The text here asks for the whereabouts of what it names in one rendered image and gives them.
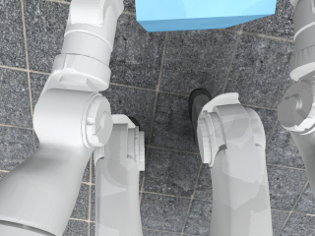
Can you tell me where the right robot shin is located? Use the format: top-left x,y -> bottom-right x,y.
197,92 -> 266,149

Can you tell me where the robot right foot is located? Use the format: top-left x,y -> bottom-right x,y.
188,88 -> 212,148

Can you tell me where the robot right forearm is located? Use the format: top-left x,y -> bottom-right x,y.
289,0 -> 315,82

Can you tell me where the robot left forearm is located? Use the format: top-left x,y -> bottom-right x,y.
32,0 -> 124,131

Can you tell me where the left robot upper arm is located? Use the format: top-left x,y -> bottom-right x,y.
0,88 -> 113,236

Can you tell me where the right robot upper arm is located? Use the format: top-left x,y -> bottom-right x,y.
277,77 -> 315,199

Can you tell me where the carton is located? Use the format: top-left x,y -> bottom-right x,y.
135,0 -> 277,32

